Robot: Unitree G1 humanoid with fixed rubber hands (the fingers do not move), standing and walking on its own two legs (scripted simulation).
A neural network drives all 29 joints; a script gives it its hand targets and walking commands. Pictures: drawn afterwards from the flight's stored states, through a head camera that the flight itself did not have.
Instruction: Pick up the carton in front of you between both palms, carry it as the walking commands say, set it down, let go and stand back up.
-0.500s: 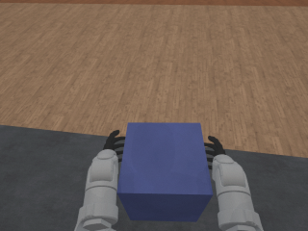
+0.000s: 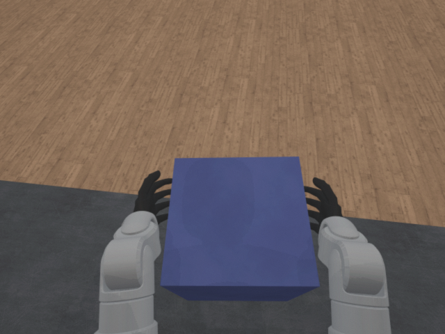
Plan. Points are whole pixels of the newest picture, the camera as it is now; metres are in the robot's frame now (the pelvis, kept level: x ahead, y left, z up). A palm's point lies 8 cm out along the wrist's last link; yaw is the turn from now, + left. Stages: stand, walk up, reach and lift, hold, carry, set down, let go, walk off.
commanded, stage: carry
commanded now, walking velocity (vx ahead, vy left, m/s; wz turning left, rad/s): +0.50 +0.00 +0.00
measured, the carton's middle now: (236, 237) +0.29 +0.00 +0.02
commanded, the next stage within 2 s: none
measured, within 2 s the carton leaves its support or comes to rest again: neither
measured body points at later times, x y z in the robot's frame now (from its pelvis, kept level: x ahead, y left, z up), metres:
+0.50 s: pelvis +0.27 +0.06 +0.00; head +0.26 +0.07 +0.45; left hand +0.52 +0.21 +0.08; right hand +0.50 -0.10 +0.08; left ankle +0.26 +0.12 -0.74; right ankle +0.23 -0.07 -0.66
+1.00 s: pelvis +0.59 +0.02 +0.00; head +0.60 +0.01 +0.45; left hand +0.84 +0.20 +0.11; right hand +0.88 -0.11 +0.10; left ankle +0.55 +0.15 -0.66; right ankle +0.61 -0.05 -0.74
